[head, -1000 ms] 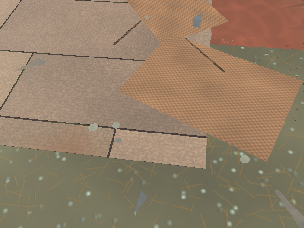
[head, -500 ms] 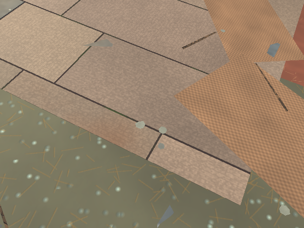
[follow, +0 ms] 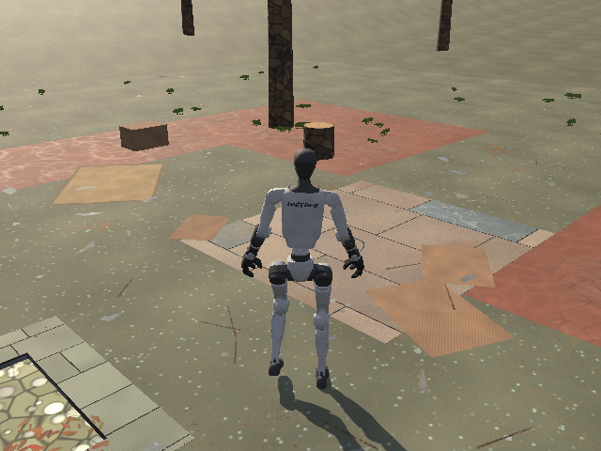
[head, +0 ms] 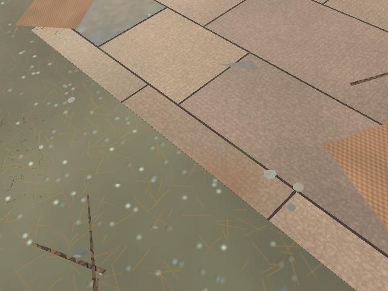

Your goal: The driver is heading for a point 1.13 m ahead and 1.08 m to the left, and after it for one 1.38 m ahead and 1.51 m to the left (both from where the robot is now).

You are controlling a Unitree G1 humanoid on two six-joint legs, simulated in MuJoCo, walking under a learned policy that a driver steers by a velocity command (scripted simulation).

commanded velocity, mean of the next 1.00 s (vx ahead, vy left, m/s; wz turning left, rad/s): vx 0.12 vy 0.00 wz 0.60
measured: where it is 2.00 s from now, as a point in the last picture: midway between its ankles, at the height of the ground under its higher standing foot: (50, 283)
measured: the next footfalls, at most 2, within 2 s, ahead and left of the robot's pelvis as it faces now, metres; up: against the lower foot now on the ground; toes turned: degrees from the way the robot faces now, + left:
left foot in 0.22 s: +0.03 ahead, +0.16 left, +0.00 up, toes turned +10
right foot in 0.72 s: +0.11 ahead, -0.05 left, +0.00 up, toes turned +30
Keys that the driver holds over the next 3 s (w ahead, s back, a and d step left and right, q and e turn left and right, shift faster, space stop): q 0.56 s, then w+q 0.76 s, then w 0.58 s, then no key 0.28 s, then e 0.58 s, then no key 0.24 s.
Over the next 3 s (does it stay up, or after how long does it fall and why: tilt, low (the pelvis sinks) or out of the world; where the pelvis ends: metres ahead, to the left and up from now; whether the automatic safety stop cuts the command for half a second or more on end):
stays up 0.58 0.62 0.00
